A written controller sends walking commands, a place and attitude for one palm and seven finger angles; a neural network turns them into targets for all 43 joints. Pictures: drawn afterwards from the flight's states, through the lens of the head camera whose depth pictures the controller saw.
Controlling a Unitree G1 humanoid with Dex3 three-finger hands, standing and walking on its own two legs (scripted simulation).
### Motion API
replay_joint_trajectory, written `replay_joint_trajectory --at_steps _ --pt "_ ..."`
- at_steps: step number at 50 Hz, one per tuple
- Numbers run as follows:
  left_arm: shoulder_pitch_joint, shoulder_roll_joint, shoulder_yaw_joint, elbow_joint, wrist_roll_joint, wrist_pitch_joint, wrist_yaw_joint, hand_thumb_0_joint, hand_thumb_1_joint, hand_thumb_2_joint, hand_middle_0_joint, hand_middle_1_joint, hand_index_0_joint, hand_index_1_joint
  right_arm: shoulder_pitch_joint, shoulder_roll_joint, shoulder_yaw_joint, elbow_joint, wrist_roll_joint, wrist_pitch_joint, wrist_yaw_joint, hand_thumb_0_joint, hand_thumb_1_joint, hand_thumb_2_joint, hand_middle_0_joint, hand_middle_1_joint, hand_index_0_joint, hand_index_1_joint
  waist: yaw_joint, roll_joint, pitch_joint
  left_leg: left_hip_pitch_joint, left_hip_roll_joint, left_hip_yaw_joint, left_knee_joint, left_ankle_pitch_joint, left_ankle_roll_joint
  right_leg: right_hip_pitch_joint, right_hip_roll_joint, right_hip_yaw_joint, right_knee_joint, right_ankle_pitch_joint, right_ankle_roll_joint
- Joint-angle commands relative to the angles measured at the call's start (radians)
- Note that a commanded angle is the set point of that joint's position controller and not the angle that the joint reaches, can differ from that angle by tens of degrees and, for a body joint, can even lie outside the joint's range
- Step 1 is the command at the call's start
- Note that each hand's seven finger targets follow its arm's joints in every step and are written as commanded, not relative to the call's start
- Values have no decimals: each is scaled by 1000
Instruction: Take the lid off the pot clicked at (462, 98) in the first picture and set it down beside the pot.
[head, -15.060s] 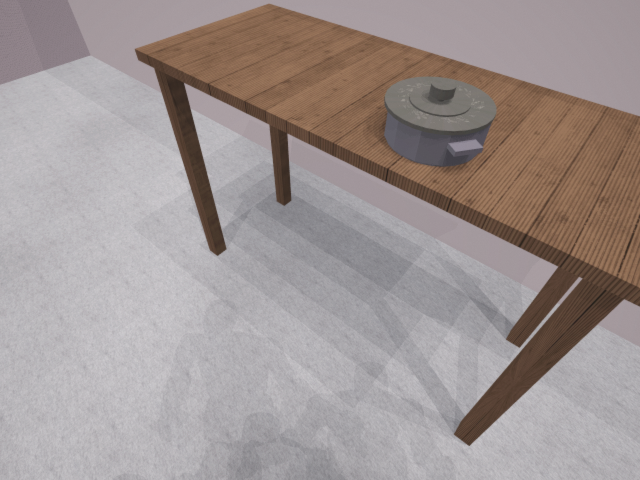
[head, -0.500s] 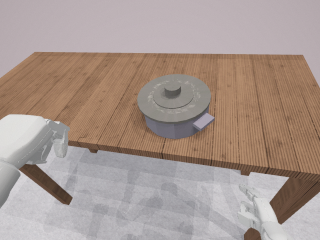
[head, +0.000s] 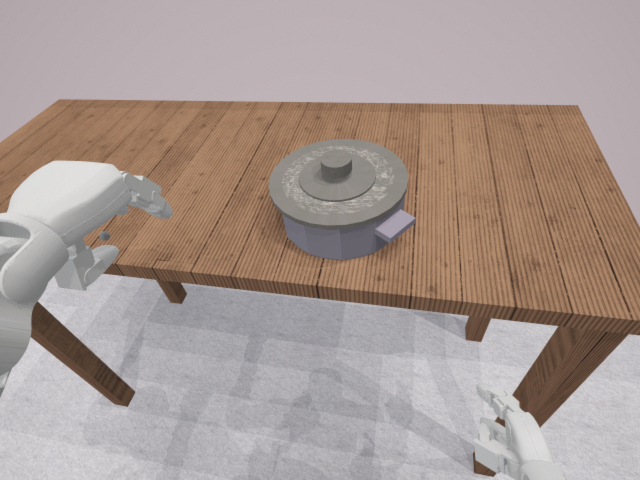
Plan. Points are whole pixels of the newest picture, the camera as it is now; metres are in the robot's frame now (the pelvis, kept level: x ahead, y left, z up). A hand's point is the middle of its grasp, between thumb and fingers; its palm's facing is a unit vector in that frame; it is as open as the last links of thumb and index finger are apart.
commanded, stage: reach forward and open the fingers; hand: left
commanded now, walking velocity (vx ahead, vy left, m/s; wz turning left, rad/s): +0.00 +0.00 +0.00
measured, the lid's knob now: (336, 163) +0.49 +0.04 +0.16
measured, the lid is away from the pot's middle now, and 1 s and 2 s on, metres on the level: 0.00 0.00 0.00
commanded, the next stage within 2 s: move the open hand above the knob in 0.20 s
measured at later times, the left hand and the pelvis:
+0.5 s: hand (146, 194) +0.33 +0.22 +0.23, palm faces -0.02 +0.05 -1.00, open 10.0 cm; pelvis +0.01 +0.00 +0.00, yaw +0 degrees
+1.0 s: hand (218, 169) +0.38 +0.16 +0.23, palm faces -0.01 +0.00 -1.00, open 10.0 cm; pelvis +0.02 -0.01 +0.00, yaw +0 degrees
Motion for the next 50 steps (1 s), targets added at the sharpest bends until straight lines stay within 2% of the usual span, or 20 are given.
replay_joint_trajectory --at_steps 1,3,11,13,14,18,21,22,26,28,29,35,37,38,41,43,46,47,48,50 --pt "-382 262 155 -92 17 -1 39 0 -387 1717 -883 -81 -883 -81 -178 -91 -39 -175 -1 -63 -14 0 -900 -900 200 300 200 300 6 -25 -184 -23 69 -96 -134 8 -30 99 -16 25 -57 -107 -12" --pt "-427 288 168 -110 28 0 37 0 -385 1706 -881 -81 -881 -81 -189 -90 -37 -182 1 -59 -7 0 -900 -900 200 300 200 300 7 -20 -255 -16 66 -93 -126 16 -33 138 -20 41 -49 -98 -19" --pt "-490 248 122 14 40 20 31 0 -380 1683 -876 -81 -876 -81 -161 -96 -38 -165 6 -54 -12 0 -900 -900 200 300 200 300 -6 -63 -180 -35 66 -89 -129 14 -30 91 -15 22 -58 -96 -17" --pt "-543 267 126 -39 48 17 23 0 -380 1680 -875 -81 -875 -81 -177 -94 -37 -179 6 -52 -4 0 -900 -900 200 300 200 300 -2 -41 -263 -10 63 -92 -122 39 -32 134 -20 37 -49 -68 -24" --pt "-533 252 115 -6 47 22 23 0 -379 1680 -875 -81 -875 -81 -171 -89 -38 -180 7 -53 -8 0 -900 -900 200 300 200 300 -7 -56 -226 -21 63 -84 -115 34 -29 115 -20 34 -51 -81 -20" --pt "-551 218 83 -50 57 33 16 0 -379 1679 -875 -81 -875 -81 -181 -84 -33 -180 5 -52 7 0 -900 -900 200 300 200 300 -3 -30 -303 16 54 -84 -102 129 -32 152 -18 36 -38 6 -28" --pt "-570 189 57 -15 61 51 18 0 -379 1679 -875 -81 -875 -81 -167 -90 -37 -166 7 -42 3 0 -900 -900 200 300 200 300 -13 -86 -223 0 56 -77 -110 98 -27 110 -14 23 -55 -15 -19" --pt "-536 242 109 -15 64 51 29 0 -379 1679 -875 -81 -875 -81 -160 -104 -38 -179 13 -49 8 0 -900 -900 200 300 200 300 -19 -74 -257 22 57 -74 -76 131 -31 123 -7 39 -36 15 -29" --pt "-656 151 8 -25 70 69 24 0 -379 1679 -875 -81 -875 -81 -186 -81 -32 -168 10 -32 7 0 -900 -900 200 300 200 300 -15 -62 -266 17 47 -71 -104 127 -28 132 -17 26 -43 11 -23" --pt "-683 161 15 -49 79 76 25 0 -379 1679 -875 -81 -875 -81 -189 -78 -28 -176 7 -32 17 0 -900 -900 200 300 200 300 -10 -48 -348 30 43 -70 -94 173 -31 182 -18 39 -31 57 -30" --pt "-654 154 16 -16 81 86 29 0 -379 1679 -875 -81 -875 -81 -178 -77 -31 -170 8 -27 15 0 -900 -900 200 300 200 300 -12 -99 -309 16 47 -68 -90 170 -31 174 -19 35 -30 59 -26" --pt "-696 119 -26 17 100 118 37 0 -379 1679 -875 -81 -875 -81 -185 -82 -26 -166 11 -1 23 0 -900 -900 200 300 200 300 -18 -118 -278 -5 47 -56 -101 158 -31 158 -17 27 -31 58 -26" --pt "-668 152 18 -46 91 112 48 0 -379 1679 -875 -81 -875 -81 -197 -88 -30 -192 13 -11 30 0 -900 -900 200 300 200 300 -18 -84 -345 36 42 -55 -57 215 -29 184 -14 48 -8 117 -37" --pt "-733 120 -30 -46 102 122 39 0 -379 1679 -875 -81 -875 -81 -206 -71 -19 -184 10 4 32 0 -900 -900 200 300 200 300 -12 -77 -378 12 39 -49 -89 209 -30 220 -19 45 -16 108 -32" --pt "-711 102 -43 48 107 148 47 0 -379 1679 -875 -81 -875 -81 -187 -80 -25 -166 13 18 28 0 -900 -900 200 300 200 300 -17 -124 -276 -18 45 -45 -96 162 -30 164 -18 34 -28 73 -26" --pt "-752 93 -56 6 110 143 46 0 -379 1679 -875 -81 -875 -81 -199 -75 -18 -183 14 22 33 0 -900 -900 200 300 200 300 -16 -112 -345 -21 40 -39 -88 176 -32 212 -22 49 -20 88 -32" --pt "-804 6 -147 38 110 155 54 0 -379 1679 -875 -81 -875 -81 -199 -68 -21 -172 19 23 29 0 -900 -900 200 300 200 300 -38 -94 -279 5 44 -47 -90 143 -30 129 -14 29 -22 46 -28" --pt "-784 68 -80 23 100 144 68 0 -379 1679 -875 -81 -875 -81 -190 -82 -25 -184 25 13 32 0 -900 -900 200 300 200 300 -41 -103 -317 23 46 -51 -60 162 -28 141 -9 40 -10 65 -35" --pt "-865 54 -114 -21 120 149 60 0 -379 1679 -875 -81 -875 -81 -200 -64 -17 -186 17 18 32 0 -900 -900 200 300 200 300 -24 -87 -383 13 37 -46 -83 176 -29 204 -17 49 -11 77 -33" --pt "-869 43 -126 64 132 165 69 0 -379 1679 -875 -81 -875 -81 -188 -68 -21 -163 16 24 28 0 -900 -900 200 300 200 300 -34 -99 -318 -7 42 -45 -86 159 -31 167 -18 38 -11 67 -32"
